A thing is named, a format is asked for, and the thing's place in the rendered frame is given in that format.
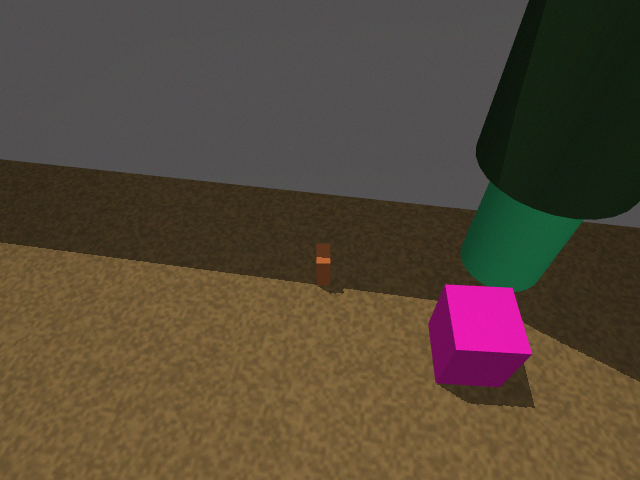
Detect potted plant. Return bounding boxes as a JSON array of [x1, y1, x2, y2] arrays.
[[461, 0, 640, 292]]

